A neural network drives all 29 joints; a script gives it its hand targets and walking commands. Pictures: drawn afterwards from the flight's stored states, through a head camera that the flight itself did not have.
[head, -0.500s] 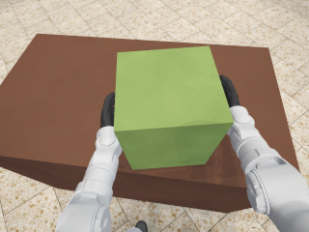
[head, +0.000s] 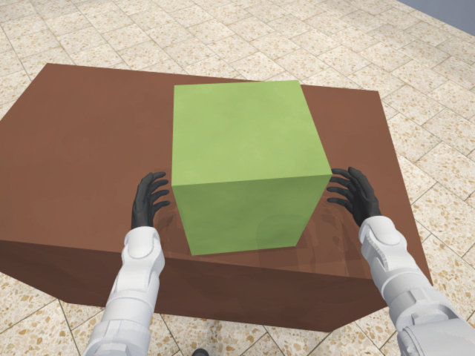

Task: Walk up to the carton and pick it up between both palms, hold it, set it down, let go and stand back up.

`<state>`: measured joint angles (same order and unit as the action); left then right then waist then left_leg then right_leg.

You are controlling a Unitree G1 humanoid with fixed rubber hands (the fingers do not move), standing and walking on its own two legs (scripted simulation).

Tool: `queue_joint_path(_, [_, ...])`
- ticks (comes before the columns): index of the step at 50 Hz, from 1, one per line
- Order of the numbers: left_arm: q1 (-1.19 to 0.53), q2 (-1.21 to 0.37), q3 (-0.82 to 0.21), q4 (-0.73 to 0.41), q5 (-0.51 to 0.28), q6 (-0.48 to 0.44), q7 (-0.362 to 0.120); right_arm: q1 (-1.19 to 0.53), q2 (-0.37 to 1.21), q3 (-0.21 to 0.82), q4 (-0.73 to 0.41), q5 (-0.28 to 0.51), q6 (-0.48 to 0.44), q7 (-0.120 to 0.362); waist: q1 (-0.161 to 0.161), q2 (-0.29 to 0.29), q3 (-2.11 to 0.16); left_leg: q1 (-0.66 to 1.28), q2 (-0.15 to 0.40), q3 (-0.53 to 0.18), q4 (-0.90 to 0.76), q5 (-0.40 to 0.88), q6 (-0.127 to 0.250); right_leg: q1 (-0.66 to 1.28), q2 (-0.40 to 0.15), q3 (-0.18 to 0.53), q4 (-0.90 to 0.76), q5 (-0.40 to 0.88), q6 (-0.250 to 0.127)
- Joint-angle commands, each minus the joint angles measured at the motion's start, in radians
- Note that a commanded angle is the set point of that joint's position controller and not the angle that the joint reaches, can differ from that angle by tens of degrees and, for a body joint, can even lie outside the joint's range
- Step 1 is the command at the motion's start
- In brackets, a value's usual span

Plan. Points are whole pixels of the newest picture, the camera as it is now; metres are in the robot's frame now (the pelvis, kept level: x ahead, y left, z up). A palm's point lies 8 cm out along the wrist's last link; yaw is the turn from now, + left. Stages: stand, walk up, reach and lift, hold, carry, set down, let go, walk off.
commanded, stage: set down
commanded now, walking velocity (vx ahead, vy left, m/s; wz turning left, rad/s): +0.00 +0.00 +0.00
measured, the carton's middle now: (241, 174) +0.42 +0.06 +0.03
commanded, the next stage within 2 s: none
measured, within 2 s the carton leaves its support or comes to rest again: neither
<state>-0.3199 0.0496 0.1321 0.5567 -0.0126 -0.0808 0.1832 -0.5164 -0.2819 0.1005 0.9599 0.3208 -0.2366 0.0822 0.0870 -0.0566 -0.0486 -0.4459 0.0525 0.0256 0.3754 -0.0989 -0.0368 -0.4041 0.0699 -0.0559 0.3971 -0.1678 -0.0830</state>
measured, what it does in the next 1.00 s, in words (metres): stands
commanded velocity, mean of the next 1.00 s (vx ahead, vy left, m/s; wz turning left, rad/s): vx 0.00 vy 0.00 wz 0.00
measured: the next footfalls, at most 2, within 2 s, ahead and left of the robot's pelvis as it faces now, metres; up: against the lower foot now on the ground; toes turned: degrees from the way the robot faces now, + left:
none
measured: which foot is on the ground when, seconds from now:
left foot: down 0.00-1.00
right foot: down 0.00-1.00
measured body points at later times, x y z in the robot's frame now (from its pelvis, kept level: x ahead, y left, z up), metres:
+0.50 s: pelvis +0.01 +0.01 +0.00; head +0.04 +0.03 +0.45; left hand +0.27 +0.21 +0.01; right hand +0.32 -0.20 +0.01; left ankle +0.04 +0.14 -0.74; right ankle +0.01 -0.06 -0.74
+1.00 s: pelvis +0.02 +0.00 +0.01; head +0.02 +0.02 +0.46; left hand +0.23 +0.20 +0.02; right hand +0.24 -0.21 +0.02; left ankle +0.04 +0.15 -0.74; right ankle +0.01 -0.06 -0.74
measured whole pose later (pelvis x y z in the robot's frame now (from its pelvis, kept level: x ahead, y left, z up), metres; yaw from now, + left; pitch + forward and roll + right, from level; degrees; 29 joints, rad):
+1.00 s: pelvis +0.02 +0.00 +0.01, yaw -1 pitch -2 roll +1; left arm 0.30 0.02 -0.01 -0.03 -0.01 0.09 0.23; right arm 0.22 -0.32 0.08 0.29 0.36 -0.18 0.13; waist 0.04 -0.06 0.03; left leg -0.14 0.04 0.04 0.31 -0.13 -0.03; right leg -0.11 0.07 -0.01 0.35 -0.21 -0.08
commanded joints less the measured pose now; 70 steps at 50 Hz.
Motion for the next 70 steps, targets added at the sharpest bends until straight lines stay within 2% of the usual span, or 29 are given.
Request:
queue_joint_path(1, [-0.291,0.058,-0.046,-0.275,-0.012,-0.03,0.031,-0.335,-0.177,-0.069,-0.255,-0.004,-0.038,0.026,0.01,-0.01,-0.514,0.134,-0.025,0.006,-0.026,0.061,0.041,0.34,-0.09,0.138,-0.043,0.049,0.074])
queue_joint_path(5, [-0.201,0.036,-0.054,-0.309,0.012,0.011,0.036,-0.246,-0.203,-0.068,-0.233,0.017,-0.035,0.036,-0.005,0.021,-0.479,0.215,-0.022,-0.004,-0.025,0.115,0.033,0.334,-0.069,0.116,-0.047,0.129,0.057])
queue_joint_path(11, [-0.01,0.002,-0.063,-0.426,0.041,0.049,0.029,-0.066,-0.228,-0.076,-0.294,0.041,-0.062,0.047,-0.029,0.026,-0.43,0.312,-0.03,-0.021,-0.02,0.232,0.027,0.362,-0.044,0.09,-0.059,0.275,0.049])
queue_joint_path(14, [0.033,0.0,-0.081,-0.469,0.044,0.052,0.032,-0.016,-0.23,-0.076,-0.322,0.045,-0.062,0.057,-0.037,0.029,-0.388,0.321,-0.029,-0.029,-0.03,0.214,0.032,0.351,-0.046,0.093,-0.07,0.244,0.043])
queue_joint_path(16, [-0.012,0.006,-0.095,-0.484,0.034,0.049,0.04,-0.049,-0.236,-0.089,-0.352,0.043,-0.062,0.063,-0.04,0.038,-0.354,0.311,-0.029,-0.028,-0.036,0.157,0.035,0.303,-0.047,0.091,-0.077,0.159,0.037])
queue_joint_path(17, [0.021,0.002,-0.105,-0.511,0.025,0.046,0.043,-0.001,-0.227,-0.077,-0.367,0.05,-0.059,0.067,-0.041,0.028,-0.34,0.319,-0.026,-0.029,-0.038,0.156,0.038,0.302,-0.052,0.096,-0.081,0.152,0.035])
queue_joint_path(21, [0.127,-0.001,-0.131,-0.593,0.008,0.039,0.048,0.111,-0.232,-0.077,-0.461,0.061,-0.067,0.076,-0.051,0.013,-0.339,0.338,-0.032,-0.031,-0.027,0.187,0.04,0.316,-0.057,0.104,-0.073,0.212,0.031])
queue_joint_path(22, [0.092,0.01,-0.123,-0.576,0.007,0.039,0.046,0.089,-0.228,-0.078,-0.462,0.056,-0.062,0.078,-0.047,0.013,-0.333,0.324,-0.034,-0.028,-0.025,0.157,0.042,0.305,-0.065,0.115,-0.079,0.17,0.032])
queue_joint_path(26, [0.26,-0.019,-0.134,-0.639,0.012,0.061,0.04,0.26,-0.225,-0.073,-0.528,0.068,-0.064,0.08,-0.056,0.008,-0.283,0.371,-0.033,-0.039,-0.031,0.19,0.044,0.321,-0.07,0.119,-0.093,0.226,0.032])
queue_joint_path(30, [0.323,-0.011,-0.114,-0.646,0.018,0.08,0.034,0.333,-0.222,-0.081,-0.605,0.059,-0.064,0.067,-0.054,-0.016,-0.206,0.334,-0.036,-0.035,-0.044,0.149,0.054,0.343,-0.086,0.147,-0.104,0.214,0.044])
queue_joint_path(31, [0.286,0.002,-0.108,-0.636,0.014,0.087,0.033,0.305,-0.221,-0.088,-0.624,0.053,-0.057,0.065,-0.054,-0.026,-0.188,0.302,-0.04,-0.033,-0.051,0.104,0.059,0.333,-0.091,0.157,-0.106,0.162,0.044])
queue_joint_path(32, [0.377,-0.007,-0.107,-0.661,0.023,0.091,0.035,0.399,-0.216,-0.085,-0.635,0.052,-0.058,0.063,-0.053,-0.033,-0.147,0.314,-0.035,-0.034,-0.059,0.11,0.058,0.345,-0.094,0.163,-0.115,0.158,0.046])
queue_joint_path(33, [0.286,0.011,-0.101,-0.664,0.017,0.09,0.039,0.324,-0.218,-0.102,-0.664,0.043,-0.052,0.059,-0.048,-0.024,-0.153,0.278,-0.039,-0.028,-0.059,0.068,0.059,0.323,-0.101,0.173,-0.109,0.109,0.047])
queue_joint_path(35, [0.339,0.003,-0.115,-0.679,0.01,0.097,0.044,0.386,-0.21,-0.108,-0.691,0.036,-0.043,0.059,-0.047,-0.038,-0.111,0.272,-0.033,-0.029,-0.071,0.029,0.063,0.317,-0.108,0.188,-0.123,0.04,0.044])
queue_joint_path(41, [0.379,0.009,-0.134,-0.745,-0.009,0.108,0.052,0.459,-0.195,-0.1,-0.804,0.037,-0.012,0.052,-0.042,-0.035,-0.097,0.279,-0.036,-0.023,-0.078,0.019,0.064,0.315,-0.12,0.206,-0.121,0.061,0.044])
queue_joint_path(43, [0.489,-0.005,-0.137,-0.77,0.0,0.114,0.052,0.573,-0.193,-0.092,-0.817,0.041,-0.005,0.05,-0.038,-0.035,-0.075,0.324,-0.036,-0.022,-0.08,0.067,0.057,0.32,-0.117,0.201,-0.129,0.108,0.042])
queue_joint_path(44, [0.472,0.002,-0.142,-0.783,-0.003,0.114,0.052,0.549,-0.204,-0.1,-0.843,0.041,-0.004,0.05,-0.037,-0.031,-0.085,0.332,-0.036,-0.023,-0.078,0.073,0.058,0.31,-0.11,0.188,-0.121,0.126,0.041])
queue_joint_path(46, [0.522,0.007,-0.126,-0.781,0.007,0.123,0.049,0.605,-0.198,-0.095,-0.852,0.042,0.007,0.047,-0.03,-0.038,-0.055,0.359,-0.04,-0.018,-0.077,0.082,0.056,0.299,-0.109,0.189,-0.138,0.119,0.04])
queue_joint_path(49, [0.647,0.006,-0.131,-0.823,0.015,0.118,0.042,0.739,-0.192,-0.097,-0.899,0.04,0.006,0.04,-0.027,-0.046,-0.032,0.397,-0.043,-0.015,-0.073,0.15,0.049,0.313,-0.109,0.185,-0.148,0.204,0.046])
queue_joint_path(50, [0.625,0.014,-0.133,-0.832,0.015,0.115,0.042,0.721,-0.194,-0.101,-0.908,0.04,0.005,0.038,-0.028,-0.032,-0.039,0.402,-0.047,-0.012,-0.07,0.149,0.047,0.305,-0.107,0.179,-0.146,0.201,0.046])
queue_joint_path(54, [0.592,0.03,-0.148,-0.853,0.006,0.098,0.045,0.727,-0.173,-0.112,-0.941,0.019,0.01,0.039,-0.03,-0.021,-0.002,0.415,-0.05,0.002,-0.065,0.115,0.047,0.244,-0.103,0.17,-0.162,0.106,0.042])
queue_joint_path(58, [0.641,0.041,-0.172,-0.871,-0.007,0.087,0.047,0.792,-0.159,-0.144,-0.933,-0.001,0.022,0.043,-0.045,0.005,0.02,0.434,-0.045,0.003,-0.065,0.096,0.036,0.216,-0.098,0.166,-0.174,0.041,0.028])
queue_joint_path(59, [0.645,0.042,-0.177,-0.843,-0.013,0.09,0.041,0.793,-0.154,-0.152,-0.917,-0.011,0.028,0.043,-0.051,0.003,0.029,0.438,-0.043,0.006,-0.065,0.09,0.036,0.203,-0.096,0.163,-0.177,0.039,0.028])
queue_joint_path(60, [0.64,0.047,-0.172,-0.872,-0.017,0.084,0.049,0.786,-0.156,-0.152,-0.941,-0.009,0.024,0.046,-0.042,0.01,0.013,0.438,-0.041,0.004,-0.063,0.095,0.036,0.202,-0.095,0.161,-0.172,0.031,0.027])
queue_joint_path(64, [0.65,0.048,-0.187,-0.805,-0.018,0.096,0.042,0.789,-0.146,-0.161,-0.886,-0.03,0.041,0.052,-0.052,0.021,0.04,0.449,-0.041,0.006,-0.069,0.068,0.033,0.173,-0.085,0.144,-0.18,-0.011,0.016])
queue_joint_path(65, [0.655,0.045,-0.18,-0.815,-0.013,0.097,0.047,0.778,-0.155,-0.161,-0.897,-0.022,0.04,0.06,-0.037,0.027,0.036,0.456,-0.036,0.004,-0.071,0.077,0.032,0.167,-0.079,0.134,-0.173,-0.01,0.014])
queue_joint_path(66, [0.653,0.046,-0.182,-0.795,-0.014,0.102,0.042,0.783,-0.15,-0.163,-0.899,-0.029,0.041,0.058,-0.044,0.017,0.032,0.457,-0.038,0.005,-0.07,0.067,0.033,0.17,-0.078,0.135,-0.177,-0.015,0.015])
queue_joint_path(68, [0.656,0.046,-0.173,-0.774,-0.007,0.106,0.042,0.778,-0.153,-0.154,-0.884,-0.031,0.047,0.064,-0.029,0.009,0.031,0.464,-0.035,0.007,-0.074,0.073,0.035,0.164,-0.073,0.127,-0.173,-0.017,0.014])
queue_joint_path(70, [0.654,0.047,-0.169,-0.746,-0.001,0.108,0.035,0.778,-0.159,-0.161,-0.859,-0.037,0.05,0.066,-0.03,0.001,0.031,0.469,-0.034,0.006,-0.073,0.076,0.034,0.164,-0.068,0.123,-0.17,-0.007,0.015])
